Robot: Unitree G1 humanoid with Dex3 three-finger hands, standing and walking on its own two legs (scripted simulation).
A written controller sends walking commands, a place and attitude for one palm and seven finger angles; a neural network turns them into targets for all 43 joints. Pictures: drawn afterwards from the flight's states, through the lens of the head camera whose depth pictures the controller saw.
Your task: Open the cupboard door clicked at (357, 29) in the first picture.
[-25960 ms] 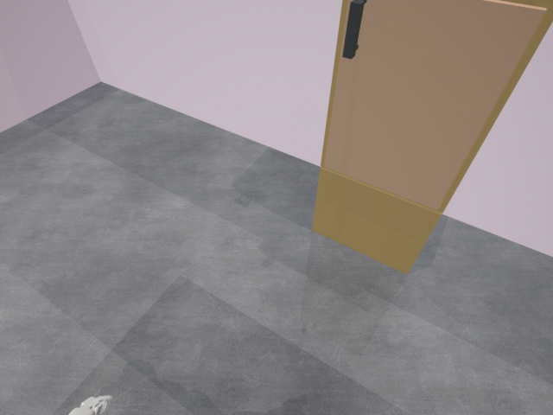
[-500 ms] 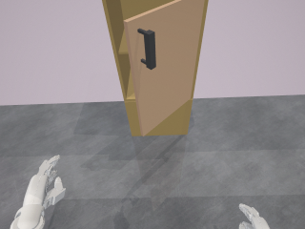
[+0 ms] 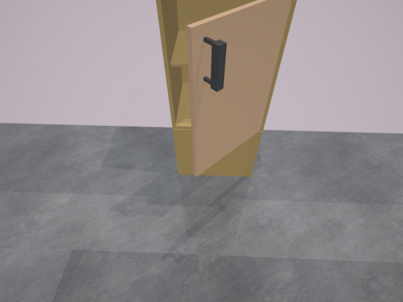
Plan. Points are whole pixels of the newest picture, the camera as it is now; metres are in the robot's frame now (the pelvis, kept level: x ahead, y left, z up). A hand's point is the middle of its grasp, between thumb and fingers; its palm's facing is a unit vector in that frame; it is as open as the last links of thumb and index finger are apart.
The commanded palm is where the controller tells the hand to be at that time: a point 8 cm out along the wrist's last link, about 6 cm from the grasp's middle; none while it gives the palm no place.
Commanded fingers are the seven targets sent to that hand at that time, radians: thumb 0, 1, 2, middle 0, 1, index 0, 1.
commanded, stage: let the arm hang, fingers relaxed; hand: left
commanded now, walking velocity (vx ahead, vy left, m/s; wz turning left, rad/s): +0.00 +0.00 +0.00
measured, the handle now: (212, 64) +0.65 +0.02 +0.15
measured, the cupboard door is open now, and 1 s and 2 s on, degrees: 44 44 44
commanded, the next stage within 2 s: look to check the result in 0.46 s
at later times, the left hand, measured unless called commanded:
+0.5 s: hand out of the picture -0.02 +0.14 -0.17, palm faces +0.04 -0.98 -0.17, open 7.4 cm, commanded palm none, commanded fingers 0.00 0.90 0.90 -0.20 -0.30 -0.20 -0.30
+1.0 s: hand out of the picture -0.01 +0.12 -0.17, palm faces +0.05 -0.98 -0.19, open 7.4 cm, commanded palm none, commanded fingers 0.00 0.90 0.90 -0.20 -0.30 -0.20 -0.30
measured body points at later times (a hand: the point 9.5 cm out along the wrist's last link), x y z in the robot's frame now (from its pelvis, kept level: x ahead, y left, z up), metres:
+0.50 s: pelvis -0.01 -0.02 +0.00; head +0.00 -0.03 +0.45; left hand -0.02 +0.19 -0.16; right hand -0.04 -0.22 -0.17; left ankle +0.03 +0.08 -0.74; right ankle -0.03 -0.13 -0.74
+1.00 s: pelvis +0.01 -0.04 +0.00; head +0.02 -0.05 +0.45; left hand -0.01 +0.18 -0.16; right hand +0.00 -0.25 -0.17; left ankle +0.03 +0.08 -0.74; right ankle -0.03 -0.13 -0.74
